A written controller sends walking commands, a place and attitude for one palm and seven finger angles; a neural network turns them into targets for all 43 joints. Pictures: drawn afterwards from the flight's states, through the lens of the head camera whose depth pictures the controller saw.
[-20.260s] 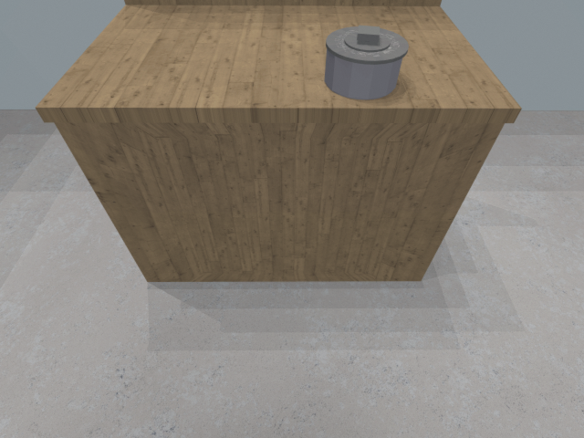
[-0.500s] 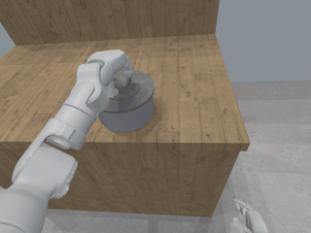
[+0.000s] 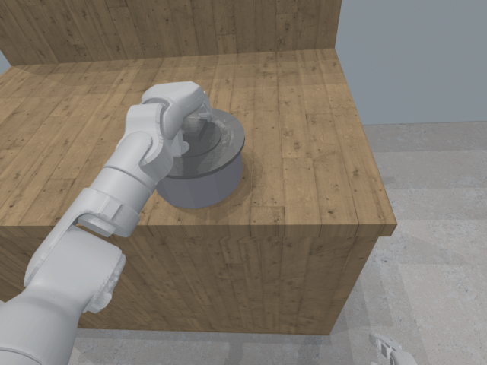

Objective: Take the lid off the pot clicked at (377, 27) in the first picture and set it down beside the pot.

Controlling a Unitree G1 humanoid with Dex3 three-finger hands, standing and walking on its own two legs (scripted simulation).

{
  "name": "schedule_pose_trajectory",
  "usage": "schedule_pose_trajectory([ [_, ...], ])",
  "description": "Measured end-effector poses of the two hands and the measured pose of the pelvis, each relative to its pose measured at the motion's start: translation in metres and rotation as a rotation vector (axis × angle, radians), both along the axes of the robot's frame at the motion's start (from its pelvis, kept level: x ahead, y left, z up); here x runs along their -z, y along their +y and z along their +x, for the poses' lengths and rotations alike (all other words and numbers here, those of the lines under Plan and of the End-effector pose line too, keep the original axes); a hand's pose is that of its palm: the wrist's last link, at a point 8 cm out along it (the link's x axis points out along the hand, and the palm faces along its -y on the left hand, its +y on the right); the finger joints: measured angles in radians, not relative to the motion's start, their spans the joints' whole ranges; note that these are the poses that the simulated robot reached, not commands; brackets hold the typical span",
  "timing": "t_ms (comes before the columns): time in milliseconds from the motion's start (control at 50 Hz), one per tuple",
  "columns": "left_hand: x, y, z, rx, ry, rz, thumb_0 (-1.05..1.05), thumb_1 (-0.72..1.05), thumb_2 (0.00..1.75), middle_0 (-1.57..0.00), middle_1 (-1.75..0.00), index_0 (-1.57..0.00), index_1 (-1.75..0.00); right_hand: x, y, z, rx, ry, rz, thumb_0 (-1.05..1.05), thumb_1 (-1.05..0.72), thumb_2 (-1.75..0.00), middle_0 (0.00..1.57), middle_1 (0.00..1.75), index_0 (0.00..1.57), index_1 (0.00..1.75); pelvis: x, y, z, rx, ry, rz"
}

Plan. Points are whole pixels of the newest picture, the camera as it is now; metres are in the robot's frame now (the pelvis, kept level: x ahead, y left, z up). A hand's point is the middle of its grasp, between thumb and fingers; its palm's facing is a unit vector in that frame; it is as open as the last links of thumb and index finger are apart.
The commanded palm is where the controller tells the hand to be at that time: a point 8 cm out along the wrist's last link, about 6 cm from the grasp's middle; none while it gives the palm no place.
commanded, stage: lower the open fingers around the knob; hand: left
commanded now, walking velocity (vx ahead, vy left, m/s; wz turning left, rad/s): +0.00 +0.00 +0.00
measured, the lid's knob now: (190, 129) +0.48 +0.10 +0.15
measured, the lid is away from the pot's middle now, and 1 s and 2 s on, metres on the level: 0.01 0.01 0.01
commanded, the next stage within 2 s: close the fingers and squeeze the knob in 0.68 s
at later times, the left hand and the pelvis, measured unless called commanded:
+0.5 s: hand (182, 135) +0.44 +0.10 +0.17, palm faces -0.24 -0.01 -0.97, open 10.3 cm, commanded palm +0.42 +0.09 +0.24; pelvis +0.00 +0.00 +0.00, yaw +1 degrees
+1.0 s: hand (184, 132) +0.44 +0.10 +0.18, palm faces -0.28 -0.03 -0.96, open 9.8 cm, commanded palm +0.43 +0.10 +0.24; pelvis +0.00 -0.01 +0.00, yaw +1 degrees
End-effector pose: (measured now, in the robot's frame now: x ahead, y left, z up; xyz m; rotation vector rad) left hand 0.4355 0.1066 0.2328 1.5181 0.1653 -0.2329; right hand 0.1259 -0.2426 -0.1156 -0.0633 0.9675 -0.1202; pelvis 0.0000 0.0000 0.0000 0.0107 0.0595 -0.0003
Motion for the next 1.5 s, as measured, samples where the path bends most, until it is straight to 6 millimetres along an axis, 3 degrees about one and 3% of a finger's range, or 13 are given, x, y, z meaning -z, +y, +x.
schedule_pose_trajectory([
  [440,0.001,-0.003,-0.006,-0.013,-0.014,0.027,0.0,-0.32,1.61,-0.88,-0.08,-0.81,-0.06,-0.003,0.019,0.035,-0.071,-0.043,0.052,0.01,-0.9,-0.9,0.2,0.3,0.19,0.3,0.0,0.0,0.001,-0.021,0.006,0.0],
  [860,-0.001,-0.005,0.001,-0.026,0.025,0.017,0.0,-0.3,1.55,-0.89,-0.09,-0.85,-0.08,0.001,0.0,0.017,-0.046,-0.003,0.006,0.01,-0.9,-0.9,0.2,0.3,0.19,0.3,0.0,-0.006,0.0,-0.023,0.0,0.001],
  [1020,0.0,-0.004,0.002,-0.021,0.029,0.014,0.0,-0.18,1.33,-0.79,-0.29,-0.77,-0.29,0.002,-0.002,0.009,-0.029,0.007,-0.001,0.01,-0.9,-0.9,0.2,0.3,0.19,0.3,0.0,-0.006,-0.001,-0.018,-0.003,0.001],
  [1240,0.0,-0.003,0.005,-0.01,0.027,-0.007,0.0,-0.04,1.21,-0.69,-0.59,-0.7,-0.6,0.0,0.0,0.003,-0.01,0.001,-0.004,0.01,-0.9,-0.9,0.2,0.3,0.19,0.3,-0.001,-0.003,-0.001,-0.007,-0.002,0.0],
  [1500,0.002,-0.002,0.002,0.003,0.011,0.007,0.0,0.05,1.09,-0.64,-0.77,-0.64,-0.76,0.001,0.004,0.006,-0.012,-0.002,0.012,0.01,-0.9,-0.9,0.2,0.3,0.19,0.3,-0.001,0.001,0.001,-0.007,0.002,-0.001],
])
